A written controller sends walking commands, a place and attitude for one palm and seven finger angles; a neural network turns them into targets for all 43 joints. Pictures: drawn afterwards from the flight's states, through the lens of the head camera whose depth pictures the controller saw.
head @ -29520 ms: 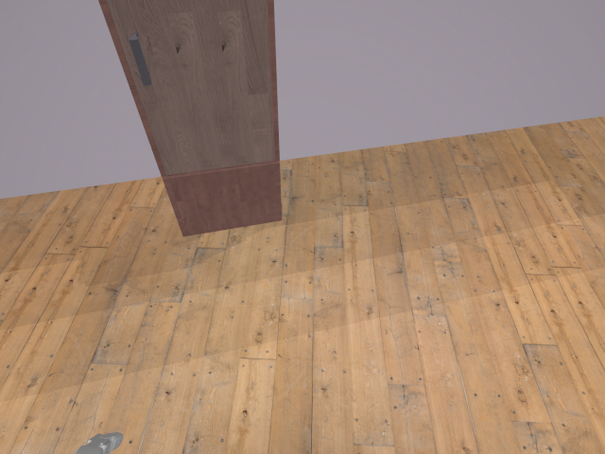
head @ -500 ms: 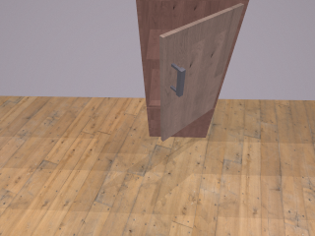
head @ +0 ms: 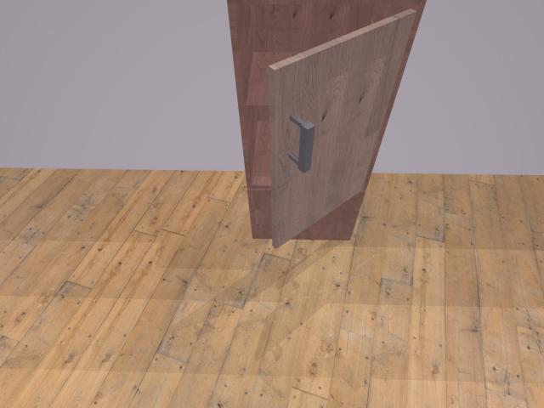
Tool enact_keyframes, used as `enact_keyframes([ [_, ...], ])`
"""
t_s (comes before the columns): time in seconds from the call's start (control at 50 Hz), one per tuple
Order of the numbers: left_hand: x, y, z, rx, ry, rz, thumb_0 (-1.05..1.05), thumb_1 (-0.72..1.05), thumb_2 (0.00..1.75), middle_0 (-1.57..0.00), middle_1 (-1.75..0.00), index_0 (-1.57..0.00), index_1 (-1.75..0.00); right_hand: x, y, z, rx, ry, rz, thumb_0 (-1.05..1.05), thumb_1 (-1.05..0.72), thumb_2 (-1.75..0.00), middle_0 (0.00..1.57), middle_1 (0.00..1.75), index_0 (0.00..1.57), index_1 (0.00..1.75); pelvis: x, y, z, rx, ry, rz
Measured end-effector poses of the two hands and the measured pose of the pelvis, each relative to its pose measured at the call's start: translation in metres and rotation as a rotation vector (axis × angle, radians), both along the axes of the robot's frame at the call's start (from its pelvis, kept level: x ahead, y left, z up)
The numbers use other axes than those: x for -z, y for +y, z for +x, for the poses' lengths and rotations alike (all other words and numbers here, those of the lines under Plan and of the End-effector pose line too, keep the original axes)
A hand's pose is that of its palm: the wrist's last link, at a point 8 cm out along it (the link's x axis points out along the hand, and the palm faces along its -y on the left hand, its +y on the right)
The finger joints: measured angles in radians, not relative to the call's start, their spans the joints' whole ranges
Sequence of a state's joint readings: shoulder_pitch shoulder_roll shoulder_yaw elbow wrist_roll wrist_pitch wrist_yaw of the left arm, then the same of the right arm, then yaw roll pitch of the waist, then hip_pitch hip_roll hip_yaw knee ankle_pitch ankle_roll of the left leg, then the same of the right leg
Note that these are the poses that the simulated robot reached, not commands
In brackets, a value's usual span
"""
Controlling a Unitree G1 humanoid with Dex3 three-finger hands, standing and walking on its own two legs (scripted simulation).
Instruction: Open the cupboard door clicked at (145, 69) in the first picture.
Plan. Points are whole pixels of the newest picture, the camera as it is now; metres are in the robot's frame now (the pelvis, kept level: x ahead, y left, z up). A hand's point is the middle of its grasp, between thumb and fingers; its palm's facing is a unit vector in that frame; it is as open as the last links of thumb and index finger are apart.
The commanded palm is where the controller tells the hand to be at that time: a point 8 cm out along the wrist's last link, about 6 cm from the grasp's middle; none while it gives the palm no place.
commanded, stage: walk to a spot facing it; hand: left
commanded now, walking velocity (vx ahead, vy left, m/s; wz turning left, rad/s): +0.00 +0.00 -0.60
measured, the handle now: (299, 143) +0.62 -0.02 +0.01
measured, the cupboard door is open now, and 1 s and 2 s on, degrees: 40 40 40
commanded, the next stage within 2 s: none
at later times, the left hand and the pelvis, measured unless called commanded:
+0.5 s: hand out of the picture +0.09 +0.16 -0.18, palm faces -0.20 -0.94 -0.28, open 7.4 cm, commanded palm none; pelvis -0.02 -0.03 -0.03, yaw -14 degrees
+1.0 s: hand (217, 369) +0.21 +0.12 -0.17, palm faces -0.49 -0.83 -0.26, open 7.4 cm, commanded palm none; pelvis +0.00 -0.02 -0.02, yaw -32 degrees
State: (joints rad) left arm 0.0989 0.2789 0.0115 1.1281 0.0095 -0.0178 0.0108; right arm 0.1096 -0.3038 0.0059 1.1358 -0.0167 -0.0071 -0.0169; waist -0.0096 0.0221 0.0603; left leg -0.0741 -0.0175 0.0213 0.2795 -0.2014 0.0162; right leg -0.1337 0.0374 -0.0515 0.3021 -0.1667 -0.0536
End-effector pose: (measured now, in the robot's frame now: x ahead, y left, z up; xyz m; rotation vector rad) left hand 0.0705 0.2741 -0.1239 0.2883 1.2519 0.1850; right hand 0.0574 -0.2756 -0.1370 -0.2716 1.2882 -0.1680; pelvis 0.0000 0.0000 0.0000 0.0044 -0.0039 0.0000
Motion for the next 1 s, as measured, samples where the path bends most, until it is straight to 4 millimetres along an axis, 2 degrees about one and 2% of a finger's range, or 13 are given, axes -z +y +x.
enact_keyframes([
  [0.08,0.004,-0.004,0.001,0.008,0.02,0.0,0.0,0.91,0.9,-0.21,-0.3,-0.2,-0.3,0.003,0.003,-0.005,0.036,-0.009,0.001,0.0,-0.91,-0.9,0.2,0.3,0.2,0.3,0.003,0.0,0.0,0.035,0.003,-0.002],
  [0.16,0.013,-0.012,0.0,0.035,0.05,-0.023,0.0,0.91,0.9,-0.21,-0.3,-0.2,-0.3,0.008,0.012,-0.019,0.094,-0.014,0.017,0.0,-0.91,-0.9,0.2,0.3,0.2,0.3,0.007,0.001,-0.003,0.077,0.001,-0.004],
  [0.3,0.025,-0.031,0.007,0.099,0.079,-0.062,0.0,0.91,0.9,-0.21,-0.3,-0.2,-0.3,0.02,0.021,-0.063,0.181,0.021,0.037,0.0,-0.91,-0.9,0.2,0.3,0.2,0.3,0.016,-0.001,-0.012,0.153,-0.006,0.023],
  [0.42,0.022,-0.055,0.024,0.145,0.028,-0.06,0.0,0.91,0.9,-0.21,-0.3,-0.2,-0.3,0.036,0.009,-0.095,0.233,0.078,0.067,0.0,-0.91,-0.9,0.2,0.3,0.2,0.3,0.024,-0.017,-0.013,0.202,-0.008,0.011],
  [0.48,0.026,-0.062,0.025,0.17,0.023,-0.039,0.0,0.91,0.9,-0.21,-0.3,-0.2,-0.3,0.04,-0.004,-0.096,0.281,0.074,0.068,0.0,-0.91,-0.9,0.2,0.3,0.2,0.3,0.028,-0.026,-0.017,0.235,0.001,0.008],
  [0.56,0.022,-0.068,0.022,0.217,0.083,-0.029,0.0,0.91,0.9,-0.21,-0.3,-0.2,-0.3,0.021,-0.018,-0.081,0.325,-0.002,0.042,0.0,-0.91,-0.9,0.2,0.3,0.2,0.3,0.016,-0.027,-0.02,0.294,0.021,0.019],
  [0.64,0.02,-0.07,0.028,0.275,0.12,-0.035,0.0,0.91,0.9,-0.21,-0.3,-0.2,-0.3,0.003,-0.025,-0.062,0.362,-0.102,0.013,0.0,-0.91,-0.9,0.2,0.3,0.2,0.3,0.009,-0.024,-0.017,0.36,0.041,0.038],
  [0.72,0.025,-0.066,0.046,0.323,0.119,-0.047,0.0,0.9,0.9,-0.21,-0.3,-0.2,-0.3,-0.006,-0.022,-0.049,0.395,-0.177,-0.017,0.0,-0.91,-0.9,0.2,0.3,0.2,0.3,0.01,-0.014,-0.012,0.415,0.05,0.036],
  [0.78,0.036,-0.062,0.069,0.35,0.093,-0.065,0.0,0.9,0.9,-0.21,-0.3,-0.2,-0.3,-0.004,-0.016,-0.052,0.406,-0.209,-0.055,0.0,-0.91,-0.9,0.2,0.3,0.2,0.3,0.02,-0.004,-0.006,0.434,0.062,0.003],
  [0.88,0.027,-0.075,0.115,0.409,0.006,-0.086,0.0,0.91,0.9,-0.2,-0.3,-0.2,-0.3,-0.006,0.002,-0.083,0.417,-0.119,-0.041,0.0,-0.91,-0.9,0.2,0.3,0.2,0.3,0.013,-0.006,-0.005,0.474,0.038,-0.012],
  [1.0,0.013,-0.113,0.157,0.538,-0.069,-0.082,0.0,0.91,0.9,-0.2,-0.3,-0.2,-0.3,0.01,0.005,-0.132,0.525,-0.05,0.003,0.0,-0.9,-0.9,0.2,0.3,0.2,0.3,0.017,-0.02,-0.002,0.556,0.032,-0.027],
])
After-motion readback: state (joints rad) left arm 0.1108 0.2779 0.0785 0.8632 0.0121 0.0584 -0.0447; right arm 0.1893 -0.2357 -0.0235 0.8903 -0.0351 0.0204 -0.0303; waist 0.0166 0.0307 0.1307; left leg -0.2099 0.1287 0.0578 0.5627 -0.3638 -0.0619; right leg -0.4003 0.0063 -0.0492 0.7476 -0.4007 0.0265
